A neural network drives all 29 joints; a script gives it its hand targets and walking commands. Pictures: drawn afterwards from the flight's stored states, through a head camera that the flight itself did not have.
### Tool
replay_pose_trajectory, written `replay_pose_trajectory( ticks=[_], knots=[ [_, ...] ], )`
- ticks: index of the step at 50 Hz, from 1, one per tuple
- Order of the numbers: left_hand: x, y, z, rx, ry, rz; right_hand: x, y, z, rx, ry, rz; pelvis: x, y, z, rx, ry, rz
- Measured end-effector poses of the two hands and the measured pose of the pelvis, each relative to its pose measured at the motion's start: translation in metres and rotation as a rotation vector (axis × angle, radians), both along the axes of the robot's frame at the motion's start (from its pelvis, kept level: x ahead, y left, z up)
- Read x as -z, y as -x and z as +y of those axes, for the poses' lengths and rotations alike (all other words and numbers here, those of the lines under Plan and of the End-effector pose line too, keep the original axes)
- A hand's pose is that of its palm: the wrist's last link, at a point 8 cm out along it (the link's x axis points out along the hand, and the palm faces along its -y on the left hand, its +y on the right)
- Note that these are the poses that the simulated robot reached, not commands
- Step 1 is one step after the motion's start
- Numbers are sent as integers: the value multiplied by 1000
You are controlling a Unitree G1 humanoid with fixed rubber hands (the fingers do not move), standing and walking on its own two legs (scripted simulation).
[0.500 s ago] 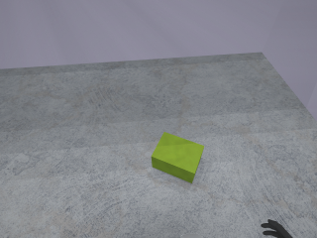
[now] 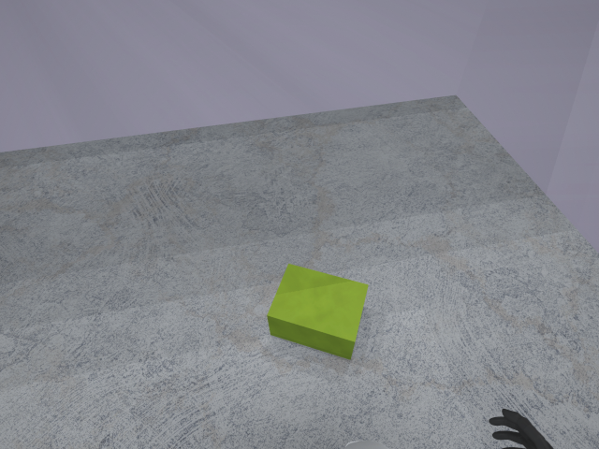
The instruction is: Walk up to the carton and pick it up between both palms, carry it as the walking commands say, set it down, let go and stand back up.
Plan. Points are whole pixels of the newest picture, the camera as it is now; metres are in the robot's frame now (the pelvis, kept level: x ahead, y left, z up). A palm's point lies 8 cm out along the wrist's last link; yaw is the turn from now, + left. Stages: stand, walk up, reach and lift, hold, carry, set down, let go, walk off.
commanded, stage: walk up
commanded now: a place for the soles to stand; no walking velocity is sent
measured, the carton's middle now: (318, 310) +0.64 -0.05 -0.67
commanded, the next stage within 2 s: none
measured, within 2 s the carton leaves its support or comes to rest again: neither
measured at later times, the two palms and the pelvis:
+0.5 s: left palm out of the picture +0.09 +0.33 -0.07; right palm out of the picture +0.11 -0.29 -0.09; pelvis +0.00 +0.01 +0.00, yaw -2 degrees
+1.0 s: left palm out of the picture +0.09 +0.32 -0.07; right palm out of the picture +0.11 -0.30 -0.09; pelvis +0.00 +0.00 +0.00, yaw -3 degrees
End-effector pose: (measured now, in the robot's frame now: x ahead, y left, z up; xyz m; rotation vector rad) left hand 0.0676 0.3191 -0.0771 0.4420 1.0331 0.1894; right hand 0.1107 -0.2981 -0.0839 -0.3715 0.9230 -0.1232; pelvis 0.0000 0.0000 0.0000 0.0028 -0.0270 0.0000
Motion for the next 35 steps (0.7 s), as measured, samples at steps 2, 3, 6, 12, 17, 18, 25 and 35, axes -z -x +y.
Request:
replay_pose_trajectory(
  ticks=[2, 3, 6, 12, 17, 18, 25, 35],
  knots=[
    [1, -3, -2, 12, 1, -7, -1, -1, -3, 4, 2, -4, 0, 0, -2, 6, -4, 3],
    [2, -4, -4, 17, 0, -5, 1, -1, -4, 7, 2, -6, 2, 1, -3, 10, -8, 4],
    [0, -4, -6, 19, -2, -4, 2, 0, -5, 13, -3, 4, 1, 2, -4, 12, -10, 1],
    [-3, -11, 4, 33, -10, -2, 5, 8, 4, 30, -11, 14, 0, 3, 5, 28, -1, 4],
    [-4, -17, 3, 38, -14, -2, 5, 7, 2, 35, -13, 18, 0, 0, 4, 32, -3, 6],
    [-5, -17, 3, 39, -15, -3, 6, 6, 2, 34, -14, 16, 0, 0, 4, 32, -4, 7],
    [-5, -22, 6, 44, -13, -6, 4, 1, 5, 35, -12, 10, -1, -2, 8, 35, -1, 10],
    [-6, -24, 2, 48, -18, -16, 5, -3, 2, 34, -17, -2, 0, -2, 4, 36, -5, 7]
  ],
)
